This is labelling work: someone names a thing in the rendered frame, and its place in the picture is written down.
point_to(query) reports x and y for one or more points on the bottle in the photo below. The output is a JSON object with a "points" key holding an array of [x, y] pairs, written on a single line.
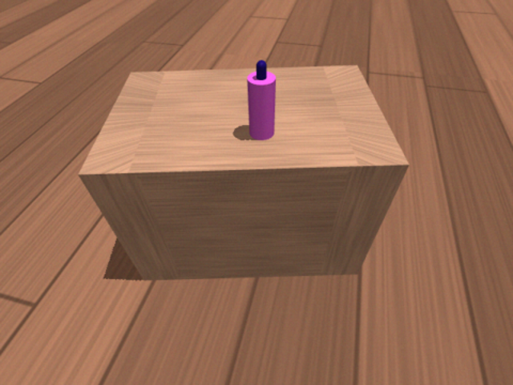
{"points": [[261, 102]]}

